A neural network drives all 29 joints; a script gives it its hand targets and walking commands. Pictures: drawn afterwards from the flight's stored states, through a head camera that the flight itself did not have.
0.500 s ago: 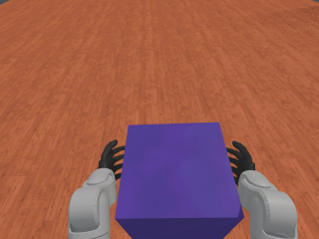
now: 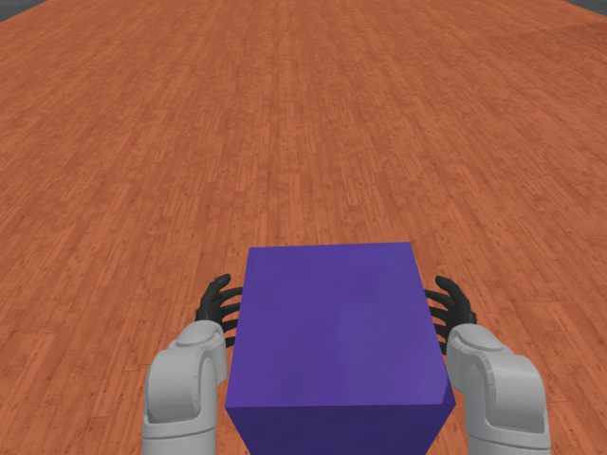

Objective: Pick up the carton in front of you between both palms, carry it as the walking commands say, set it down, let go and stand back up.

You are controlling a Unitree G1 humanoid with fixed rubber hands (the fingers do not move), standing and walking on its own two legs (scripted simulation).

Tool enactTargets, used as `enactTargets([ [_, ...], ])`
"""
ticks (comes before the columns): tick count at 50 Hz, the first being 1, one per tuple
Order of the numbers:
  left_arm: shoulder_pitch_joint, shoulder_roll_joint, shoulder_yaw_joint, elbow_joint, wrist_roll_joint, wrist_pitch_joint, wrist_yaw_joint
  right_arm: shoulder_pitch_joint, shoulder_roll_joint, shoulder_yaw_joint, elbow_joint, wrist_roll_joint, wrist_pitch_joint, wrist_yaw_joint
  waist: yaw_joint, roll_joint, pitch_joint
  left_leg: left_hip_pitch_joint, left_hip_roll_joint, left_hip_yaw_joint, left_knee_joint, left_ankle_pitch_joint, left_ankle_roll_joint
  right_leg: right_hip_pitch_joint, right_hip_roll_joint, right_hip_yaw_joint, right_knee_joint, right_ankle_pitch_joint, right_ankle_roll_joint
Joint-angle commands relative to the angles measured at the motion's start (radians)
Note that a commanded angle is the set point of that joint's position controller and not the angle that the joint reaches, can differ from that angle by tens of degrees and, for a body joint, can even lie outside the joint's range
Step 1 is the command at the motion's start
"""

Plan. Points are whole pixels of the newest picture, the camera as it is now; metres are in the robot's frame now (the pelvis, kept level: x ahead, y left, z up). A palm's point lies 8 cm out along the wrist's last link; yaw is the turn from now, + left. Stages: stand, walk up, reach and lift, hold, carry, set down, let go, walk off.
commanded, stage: carry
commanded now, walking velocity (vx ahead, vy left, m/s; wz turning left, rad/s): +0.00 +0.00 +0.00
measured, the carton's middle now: (333, 362) +0.25 +0.00 +0.01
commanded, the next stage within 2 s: hold in 0.62 s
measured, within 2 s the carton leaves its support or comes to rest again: neither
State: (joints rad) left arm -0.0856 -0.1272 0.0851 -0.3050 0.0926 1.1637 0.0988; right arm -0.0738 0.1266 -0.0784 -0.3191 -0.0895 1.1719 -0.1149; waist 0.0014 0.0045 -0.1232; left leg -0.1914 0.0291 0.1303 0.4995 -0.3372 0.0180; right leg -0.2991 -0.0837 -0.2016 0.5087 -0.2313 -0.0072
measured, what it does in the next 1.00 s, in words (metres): stands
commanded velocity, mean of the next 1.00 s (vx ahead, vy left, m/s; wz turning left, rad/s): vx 0.00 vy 0.00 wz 0.00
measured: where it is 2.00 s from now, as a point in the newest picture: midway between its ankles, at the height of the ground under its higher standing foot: outside the picture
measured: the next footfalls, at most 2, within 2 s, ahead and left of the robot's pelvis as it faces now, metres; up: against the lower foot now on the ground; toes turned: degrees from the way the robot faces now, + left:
none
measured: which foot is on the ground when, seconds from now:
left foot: down 0.00-1.00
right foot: down 0.00-1.00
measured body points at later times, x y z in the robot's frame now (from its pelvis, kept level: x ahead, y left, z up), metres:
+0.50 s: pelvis -0.02 +0.00 +0.00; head -0.03 +0.00 +0.45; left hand +0.29 +0.15 +0.03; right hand +0.28 -0.15 +0.02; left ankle -0.05 +0.10 -0.74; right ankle +0.02 -0.11 -0.74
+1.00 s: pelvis -0.04 -0.01 +0.01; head -0.06 -0.02 +0.46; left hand +0.25 +0.17 +0.04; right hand +0.28 -0.13 +0.04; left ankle -0.05 +0.10 -0.74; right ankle +0.02 -0.13 -0.74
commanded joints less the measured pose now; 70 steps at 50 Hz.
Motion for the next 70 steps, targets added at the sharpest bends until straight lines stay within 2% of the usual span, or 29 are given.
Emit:
enactTargets([
  [1,-0.434,-0.738,-0.598,-0.031,-0.233,-0.059,-0.15,-0.452,0.72,0.587,-0.027,0.227,-0.064,0.165,0.001,-0.001,-0.126,-0.049,0.12,-0.103,-0.102,0.213,0.015,0.121,-0.096,0.115,-0.065,0.174,-0.006],
  [10,-0.469,-0.742,-0.523,0.141,-0.16,-0.205,-0.198,-0.48,0.73,0.511,0.142,0.149,-0.213,0.209,0.0,-0.001,-0.157,-0.047,0.12,-0.104,-0.099,0.217,0.016,0.124,-0.097,0.115,-0.064,0.178,-0.006],
  [22,-0.591,-0.788,-0.393,0.446,-0.059,-0.473,-0.268,-0.615,0.778,0.393,0.437,0.057,-0.482,0.283,0.0,-0.003,-0.192,-0.039,0.118,-0.105,-0.085,0.233,0.016,0.134,-0.097,0.115,-0.053,0.195,-0.006],
  [26,-0.64,-0.84,-0.413,0.481,-0.065,-0.529,-0.289,-0.658,0.833,0.415,0.472,0.062,-0.537,0.303,-0.001,-0.004,-0.214,-0.025,0.118,-0.104,-0.074,0.258,0.016,0.141,-0.097,0.115,-0.046,0.215,-0.007],
  [31,-0.625,-0.89,-0.476,0.423,-0.097,-0.507,-0.295,-0.645,0.885,0.477,0.417,0.099,-0.516,0.309,-0.003,-0.004,-0.243,-0.007,0.12,-0.101,-0.053,0.313,0.016,0.15,-0.1,0.113,-0.031,0.256,-0.007],
  [32,-0.497,-0.914,-0.449,0.421,-0.09,-0.496,-0.299,-0.506,0.893,0.467,0.384,0.099,-0.5,0.313,-0.023,0.056,-0.173,0.049,-0.092,-0.249,-0.112,0.622,-0.001,0.38,0.17,0.263,-0.076,0.491,-0.03],
  [33,-0.517,-0.905,-0.451,0.384,-0.074,-0.505,-0.287,-0.542,0.867,0.473,0.35,0.087,-0.505,0.307,0.004,0.06,-0.224,0.043,-0.08,-0.265,-0.114,0.672,-0.013,0.455,0.162,0.291,-0.078,0.566,-0.035],
  [34,-0.489,-0.87,-0.432,0.396,-0.054,-0.497,-0.281,-0.525,0.855,0.456,0.346,0.075,-0.5,0.301,-0.004,0.031,-0.194,0.079,-0.075,-0.266,-0.125,0.689,-0.014,0.441,0.163,0.29,-0.087,0.601,-0.024],
  [35,-0.451,-0.848,-0.395,0.433,-0.023,-0.497,-0.269,-0.538,0.823,0.451,0.342,0.076,-0.495,0.303,0.021,0.042,-0.19,0.101,-0.095,-0.243,-0.15,0.593,-0.012,0.457,0.156,0.291,-0.091,0.61,-0.01],
  [36,-0.483,-0.839,-0.38,0.439,-0.019,-0.5,-0.269,-0.551,0.842,0.462,0.351,0.078,-0.492,0.302,0.01,0.01,-0.164,0.1,-0.091,-0.245,-0.161,0.539,-0.005,0.428,0.173,0.281,-0.112,0.497,-0.001],
  [38,-0.49,-0.844,-0.371,0.451,-0.021,-0.501,-0.271,-0.562,0.839,0.453,0.358,0.076,-0.49,0.304,0.015,0.0,-0.132,0.156,-0.1,-0.235,-0.158,0.549,-0.008,0.37,0.183,0.277,-0.129,0.455,0.01],
  [39,-0.505,-0.85,-0.37,0.457,-0.016,-0.5,-0.269,-0.581,0.83,0.447,0.367,0.076,-0.491,0.309,0.02,0.039,-0.129,0.182,-0.098,-0.235,-0.18,0.47,-0.006,0.358,0.185,0.271,-0.131,0.387,0.01],
  [40,-0.55,-0.86,-0.392,0.443,-0.03,-0.498,-0.277,-0.583,0.848,0.445,0.376,0.072,-0.492,0.31,0.005,0.021,-0.11,0.148,-0.095,-0.233,-0.178,0.465,-0.013,0.353,0.193,0.264,-0.139,0.343,0.004],
  [43,-0.608,-0.883,-0.416,0.443,-0.06,-0.492,-0.3,-0.581,0.87,0.411,0.42,0.05,-0.49,0.306,-0.024,0.016,-0.111,0.15,-0.096,-0.236,-0.169,0.459,-0.022,0.356,0.193,0.268,-0.146,0.314,-0.005],
  [46,-0.629,-0.884,-0.408,0.467,-0.059,-0.486,-0.312,-0.587,0.875,0.382,0.457,0.03,-0.486,0.305,-0.032,0.022,-0.081,0.113,-0.099,-0.233,-0.181,0.372,-0.021,0.37,0.186,0.268,-0.152,0.264,-0.014],
  [58,-0.68,-0.92,-0.333,0.559,-0.029,-0.489,-0.335,-0.705,0.928,0.381,0.501,0.037,-0.475,0.344,0.004,0.001,-0.029,-0.008,-0.099,-0.217,-0.206,0.094,0.019,0.409,0.162,0.263,-0.16,0.084,-0.005],
  [70,-0.743,-0.948,-0.306,0.615,-0.025,-0.496,-0.365,-0.755,0.961,0.358,0.571,0.037,-0.471,0.373,-0.002,-0.016,-0.022,-0.031,-0.106,-0.207,-0.192,0.024,0.034,0.402,0.138,0.277,-0.187,-0.023,0.002],
])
